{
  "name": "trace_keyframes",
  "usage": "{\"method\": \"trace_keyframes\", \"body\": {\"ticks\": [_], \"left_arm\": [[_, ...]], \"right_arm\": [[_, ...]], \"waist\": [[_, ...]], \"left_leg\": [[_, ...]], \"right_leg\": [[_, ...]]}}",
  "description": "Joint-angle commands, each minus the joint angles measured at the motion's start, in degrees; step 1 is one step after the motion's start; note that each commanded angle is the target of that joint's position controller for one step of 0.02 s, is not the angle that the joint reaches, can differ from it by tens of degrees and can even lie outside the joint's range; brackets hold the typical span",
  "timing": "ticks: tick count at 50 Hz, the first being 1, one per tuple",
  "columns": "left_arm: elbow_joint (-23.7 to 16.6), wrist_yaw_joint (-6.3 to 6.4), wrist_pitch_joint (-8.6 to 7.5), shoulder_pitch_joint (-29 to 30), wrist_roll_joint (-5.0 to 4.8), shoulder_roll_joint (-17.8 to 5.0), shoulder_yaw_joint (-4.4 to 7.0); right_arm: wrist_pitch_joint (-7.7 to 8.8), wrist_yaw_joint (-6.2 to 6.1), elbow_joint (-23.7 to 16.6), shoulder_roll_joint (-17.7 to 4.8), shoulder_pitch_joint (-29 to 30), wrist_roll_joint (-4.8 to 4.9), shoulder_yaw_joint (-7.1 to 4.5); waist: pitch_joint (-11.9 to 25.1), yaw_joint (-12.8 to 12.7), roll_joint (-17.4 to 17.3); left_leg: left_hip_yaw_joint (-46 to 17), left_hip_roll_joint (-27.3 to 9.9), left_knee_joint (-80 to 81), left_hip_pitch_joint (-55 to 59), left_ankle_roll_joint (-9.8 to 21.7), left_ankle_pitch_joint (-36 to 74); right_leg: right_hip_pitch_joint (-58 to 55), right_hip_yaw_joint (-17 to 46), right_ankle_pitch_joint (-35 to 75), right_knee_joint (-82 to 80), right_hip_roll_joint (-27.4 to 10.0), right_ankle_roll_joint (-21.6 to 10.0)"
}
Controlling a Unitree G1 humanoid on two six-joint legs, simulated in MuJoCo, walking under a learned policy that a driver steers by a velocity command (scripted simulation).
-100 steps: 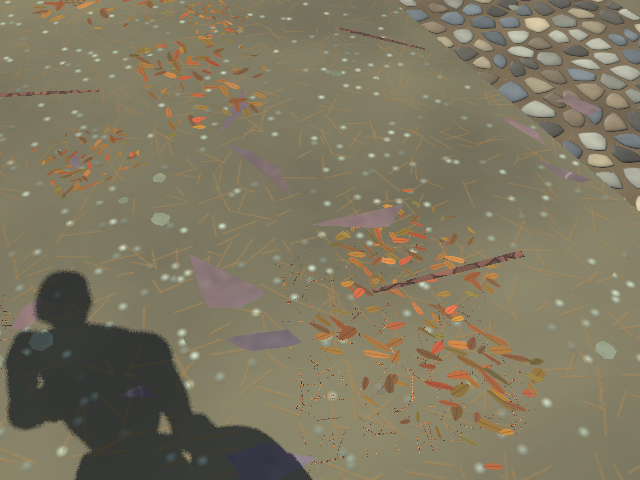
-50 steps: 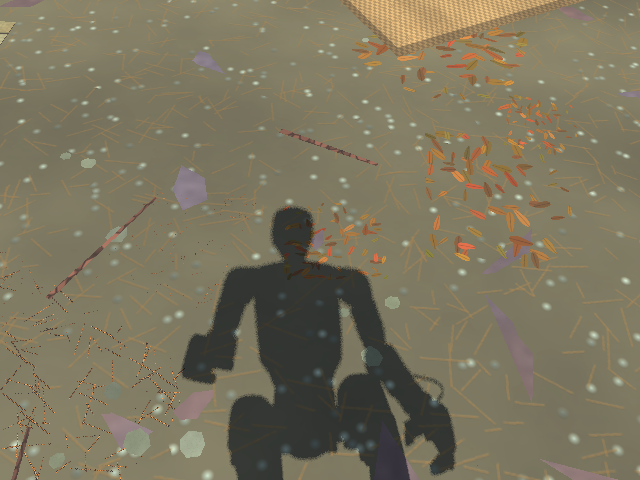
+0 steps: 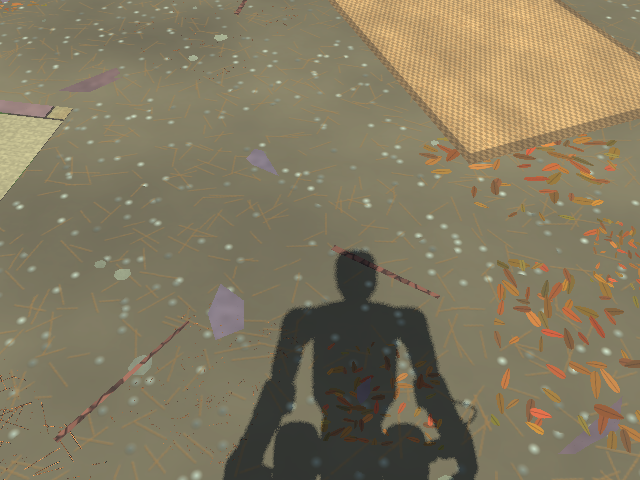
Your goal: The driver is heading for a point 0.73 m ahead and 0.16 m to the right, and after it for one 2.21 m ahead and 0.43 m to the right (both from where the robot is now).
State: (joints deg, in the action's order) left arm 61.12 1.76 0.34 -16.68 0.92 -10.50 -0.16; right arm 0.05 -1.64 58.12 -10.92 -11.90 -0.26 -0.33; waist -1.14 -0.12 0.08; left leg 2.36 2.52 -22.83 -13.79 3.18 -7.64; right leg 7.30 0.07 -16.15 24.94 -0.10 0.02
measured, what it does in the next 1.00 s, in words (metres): walks ahead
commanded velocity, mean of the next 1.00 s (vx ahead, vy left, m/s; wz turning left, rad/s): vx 0.27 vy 0.00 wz -0.09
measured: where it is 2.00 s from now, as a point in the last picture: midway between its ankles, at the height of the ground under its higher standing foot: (373, 395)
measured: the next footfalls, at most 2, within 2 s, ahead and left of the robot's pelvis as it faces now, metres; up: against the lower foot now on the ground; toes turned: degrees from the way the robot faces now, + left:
right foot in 1.02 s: +0.46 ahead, -0.06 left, +0.00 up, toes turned -13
left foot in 1.58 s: +0.83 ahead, -0.02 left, +0.00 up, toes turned -28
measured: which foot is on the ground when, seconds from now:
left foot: down 0.00-1.00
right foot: down 0.00-0.54, up 0.56-1.00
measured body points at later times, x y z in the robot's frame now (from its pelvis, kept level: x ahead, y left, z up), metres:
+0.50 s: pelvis +0.06 +0.00 +0.00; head +0.05 +0.02 +0.45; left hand -0.02 +0.24 -0.16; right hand +0.08 -0.24 -0.15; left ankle +0.07 +0.09 -0.73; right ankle -0.03 -0.12 -0.74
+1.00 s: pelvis +0.29 +0.01 -0.02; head +0.32 +0.01 +0.43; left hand +0.48 +0.21 -0.15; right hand +0.17 -0.19 -0.17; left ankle +0.10 +0.10 -0.74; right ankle +0.42 -0.06 -0.73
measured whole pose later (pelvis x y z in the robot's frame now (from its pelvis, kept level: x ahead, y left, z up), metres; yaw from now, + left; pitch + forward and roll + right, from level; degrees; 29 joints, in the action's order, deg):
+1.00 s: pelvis +0.29 +0.01 -0.02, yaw -7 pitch +1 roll +0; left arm 52.3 -1.9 -2.4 -1.2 1.3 -10.3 2.1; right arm 6.0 -2.2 63.8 -8.7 -26.9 -1.3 -0.9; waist -3.8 1.6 0.2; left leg 10.5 2.1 -16.3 10.3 2.3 -25.8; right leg 30.4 -8.5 -6.6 34.4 2.1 -8.7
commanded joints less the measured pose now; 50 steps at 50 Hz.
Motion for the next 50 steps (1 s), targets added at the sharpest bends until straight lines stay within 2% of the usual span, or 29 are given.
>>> {"method": "trace_keyframes", "body": {"ticks": [1, 12, 13, 15, 16, 17, 18, 19, 21, 22, 24, 25, 26, 27, 28, 29, 30, 31, 32, 34, 37, 40, 42, 45, 47, 48, 49, 50], "left_arm": [[0.1, 0.44, -1.10, -2.9, -0.26, -4.7, 0.62], [2.5, 0.80, -1.00, -4.5, -0.29, -3.5, 0.17], [2.9, 0.76, -0.99, -5.4, -0.20, -3.4, 0.17], [2.9, 0.63, -0.65, -6.3, -0.02, -5.2, 1.04], [2.5, 0.48, -0.40, -6.6, 0.04, -6.0, 1.45], [2.6, 0.41, -0.32, -8.2, -0.07, -6.5, 1.80], [3.0, 0.46, -0.40, -10.2, -0.19, -7.3, 2.27], [3.2, 0.55, -0.61, -10.2, -0.08, -8.1, 2.82], [3.0, 0.33, -1.42, -10.1, 0.40, -8.1, 3.29], [2.9, 0.13, -1.92, -9.8, 0.61, -8.0, 3.45], [2.6, -0.12, -2.66, -8.5, 0.34, -7.7, 3.68], [2.2, -0.21, -2.85, -7.0, 0.01, -7.8, 3.81], [1.7, -0.33, -3.04, -5.6, -0.14, -7.6, 3.83], [1.0, -0.58, -3.60, -4.5, 0.05, -6.3, 3.45], [-1.6, -1.32, -4.24, -2.7, -0.37, -1.9, 2.17], [-3.5, -1.66, -4.30, -1.3, 0.78, -4.5, 2.98], [-3.8, -1.99, -4.06, 1.0, 1.58, -5.7, 3.43], [-3.7, -2.57, -4.34, 1.6, 1.22, -4.0, 3.10], [-3.4, -2.98, -4.62, 1.0, 0.79, -3.0, 2.99], [-2.9, -3.42, -4.02, -0.1, 1.24, -3.2, 3.26], [-4.0, -3.64, -2.74, 2.7, 0.75, -3.0, 3.46], [-7.2, -3.74, -2.42, 10.4, 0.42, -2.2, 3.03], [-9.2, -3.93, -2.54, 14.7, 0.26, -1.4, 2.47], [-11.4, -4.10, -2.54, 18.8, 0.27, -1.5, 2.11], [-11.4, -3.83, -2.75, 16.8, 0.30, -2.8, 2.61], [-10.8, -3.58, -2.88, 13.9, 0.39, -3.7, 3.06], [-9.4, -3.34, -3.07, 8.7, 0.46, -4.8, 3.70], [-7.3, -3.15, -3.30, 1.9, 0.53, -6.0, 4.54]], "right_arm": [[0.84, -0.02, 0.2, -5.4, -2.2, -0.16, -1.29], [0.35, -0.42, 5.1, -3.9, -4.3, -0.10, -0.74], [0.27, -0.39, 5.5, -3.7, -4.9, -0.13, -0.67], [-0.13, -0.21, 5.4, -4.6, -4.9, -0.30, -1.20], [-0.28, 0.04, 5.0, -4.6, -4.4, -0.57, -1.37], [-0.21, 0.37, 4.1, -3.9, -2.9, -0.79, -1.32], [0.17, 0.78, 3.0, -2.2, -1.2, -1.05, -1.02], [0.73, 1.16, 1.9, -1.3, -0.1, -1.78, -0.83], [1.97, 1.72, 0.2, -2.8, 1.2, -1.82, -1.41], [2.62, 1.98, -0.6, -3.3, 1.4, -1.63, -1.66], [3.64, 2.39, -1.1, -3.0, 0.4, -0.91, -1.98], [3.99, 2.49, -0.3, -2.3, -2.9, -0.56, -2.09], [4.19, 2.41, 1.7, -2.1, -8.6, -0.30, -2.47], [4.50, 1.93, 4.1, -3.7, -16.2, -0.46, -3.38], [4.80, 1.17, 5.3, -9.7, -24.1, -1.05, -4.94], [4.00, 1.31, 7.3, -11.5, -28.7, -0.74, -5.32], [3.64, 1.19, 5.3, -8.7, -21.4, -1.09, -4.40], [3.94, 1.42, 3.1, -7.2, -15.7, -1.06, -3.95], [4.35, 1.41, 1.9, -6.4, -12.5, -0.95, -3.59], [5.26, 1.06, 2.1, -4.1, -12.2, -0.68, -2.60], [6.03, 0.52, 4.0, -4.2, -16.8, -0.72, -2.17], [6.24, 0.32, 4.4, -3.6, -18.1, -1.10, -1.64], [6.41, 0.18, 4.1, -3.3, -17.3, -1.04, -1.34], [6.68, -0.31, 4.7, -4.3, -18.6, -0.89, -1.38], [6.85, -0.70, 4.7, -5.7, -17.8, -0.81, -1.69], [6.75, -1.01, 4.5, -6.7, -17.2, -0.81, -1.98], [6.37, -1.26, 4.1, -7.5, -16.2, -1.02, -2.31], [5.91, -1.25, 3.6, -8.4, -15.4, -1.13, -2.64]], "waist": [[-1.1, 0.6, 1.7], [-2.5, 0.3, 0.3], [-1.5, 0.2, 0.5], [-3.3, -0.2, 2.2], [-5.6, -0.6, 3.5], [-8.2, -1.7, 4.9], [-10.0, -2.6, 7.7], [-11.7, -2.6, 9.3], [-11.5, -2.4, 7.6], [-11.3, -2.0, 7.3], [-10.3, -0.7, 6.6], [-9.4, 1.2, 6.2], [-8.1, 3.8, 4.9], [-5.4, 6.9, 0.6], [-1.9, 9.6, -14.4], [-1.4, 9.2, -17.1], [-5.6, 5.2, -7.2], [-7.2, 3.2, -3.0], [-6.9, 1.4, -1.9], [-5.3, -0.1, -2.7], [-4.8, -0.1, -3.6], [-6.6, 1.0, -4.0], [-7.6, 1.3, -4.4], [-8.0, 1.8, -4.5], [-6.0, 0.1, -4.6], [-3.9, -1.3, -5.2], [-0.9, -3.6, -5.8], [2.9, -6.2, -6.3]], "left_leg": [[-8.5, -7.2, 3.9, 5.9, 0.9, 2.1], [-7.8, -7.0, 4.0, 5.4, 0.0, 3.2], [-7.4, -6.3, 3.9, 5.6, 0.0, -1.6], [-5.4, -3.5, 0.3, 2.1, 0.9, -15.9], [-4.6, -2.3, -1.8, -2.0, 1.4, -21.7], [-3.6, -1.2, -5.0, -6.9, 1.3, -23.1], [-0.8, 0.1, -10.3, -11.0, 0.9, -19.7], [1.0, -1.1, -15.1, -13.8, 0.7, -15.3], [-0.1, -3.6, -19.3, -17.7, 1.0, -15.3], [-0.4, -4.3, -18.6, -18.0, 1.2, -15.9], [1.2, -3.6, -13.0, -12.6, 1.3, -14.2], [2.8, -2.3, -8.4, -5.3, 1.4, -10.8], [3.8, -0.2, -4.4, 4.9, 1.4, -9.0], [-0.6, -1.8, -1.4, 16.8, 2.1, -10.0], [-23.2, -15.8, 9.8, 25.4, 6.2, -24.5], [-39.6, -23.9, 15.6, 24.8, 10.6, -28.6], [-35.2, -23.3, 14.3, 19.1, 10.5, -29.5], [-29.8, -21.1, 14.7, 14.4, 9.4, -25.2], [-24.5, -18.7, 15.8, 11.9, 8.2, -19.2], [-16.8, -15.3, 16.2, 11.5, 6.9, -6.9], [-8.9, -14.4, 15.3, 14.5, 6.2, 8.8], [-3.1, -13.5, 15.8, 13.5, 5.4, 16.0], [0.4, -12.6, 16.3, 11.7, 4.7, 18.9], [3.5, -14.0, 15.6, 13.2, 4.3, 26.4], [5.7, -14.9, 10.0, 16.9, 3.4, 42.4], [6.7, -15.3, 5.0, 18.7, 3.0, 50.9], [7.6, -15.7, -2.8, 19.6, 2.9, 56.8], [7.7, -16.0, -12.7, 18.8, 3.0, 56.3]], "right_leg": [[5.8, 5.4, 3.8, -7.2, -5.0, -2.2], [4.5, 5.2, 5.0, -7.7, -5.2, -2.9], [4.1, 5.1, 0.2, -8.3, -4.8, -3.1], [5.9, 6.3, -15.1, -8.6, -4.1, -5.1], [6.9, 8.7, -22.8, -10.0, -5.1, -6.6], [6.4, 12.5, -28.2, -12.5, -7.4, -8.2], [4.8, 17.7, -31.3, -16.0, -11.3, -10.2], [3.8, 21.4, -30.5, -18.1, -15.3, -12.1], [0.9, 22.6, -24.3, -18.7, -17.5, -13.7], [-0.3, 21.5, -20.4, -17.7, -17.3, -13.7], [0.3, 16.6, -14.0, -15.0, -14.7, -12.2], [3.9, 13.5, -11.2, -12.7, -12.9, -11.2], [9.4, 10.4, -7.6, -8.6, -10.6, -10.0], [16.1, 6.2, -2.2, 0.3, -7.5, -8.3], [26.4, -2.9, -5.5, 20.4, 0.6, -4.9], [33.4, -2.9, -16.1, 34.0, 3.5, -4.9], [35.3, 0.8, -12.0, 40.5, -1.1, -6.0], [34.3, 1.8, -5.8, 40.9, -3.1, -6.2], [32.0, 1.8, -1.4, 39.2, -4.4, -5.9], [29.5, 0.2, 2.3, 36.8, -5.0, -4.4], [32.7, -1.3, 5.2, 35.5, -4.1, -3.4], [34.6, -2.1, 9.0, 29.0, -2.6, -3.2], [31.6, -4.1, 12.6, 21.1, -1.8, -3.5], [26.5, -7.6, 14.3, 12.8, -0.5, -5.4], [22.2, -9.3, 12.6, 10.6, 1.7, -7.7], [19.1, -10.2, 10.3, 10.7, 3.4, -8.9], [14.6, -10.6, 7.7, 10.8, 5.0, -10.3], [7.8, -10.2, 6.5, 9.0, 6.2, -11.8]]}}
Velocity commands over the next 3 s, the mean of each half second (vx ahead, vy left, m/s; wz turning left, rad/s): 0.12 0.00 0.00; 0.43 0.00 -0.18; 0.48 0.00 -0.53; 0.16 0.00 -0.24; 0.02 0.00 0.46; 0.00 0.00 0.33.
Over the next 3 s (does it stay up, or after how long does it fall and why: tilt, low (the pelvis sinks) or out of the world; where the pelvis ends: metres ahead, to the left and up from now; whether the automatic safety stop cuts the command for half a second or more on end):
stays up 0.69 -0.06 0.00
